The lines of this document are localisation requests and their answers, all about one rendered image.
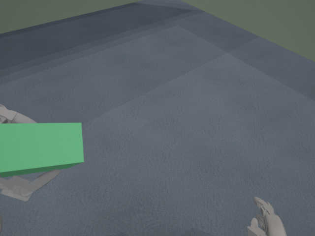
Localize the robot right hand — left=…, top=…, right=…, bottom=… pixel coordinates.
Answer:
left=247, top=197, right=287, bottom=236

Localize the sponge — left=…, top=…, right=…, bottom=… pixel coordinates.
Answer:
left=0, top=123, right=84, bottom=177

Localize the robot left hand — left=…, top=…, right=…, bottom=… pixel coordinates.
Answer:
left=0, top=104, right=61, bottom=201

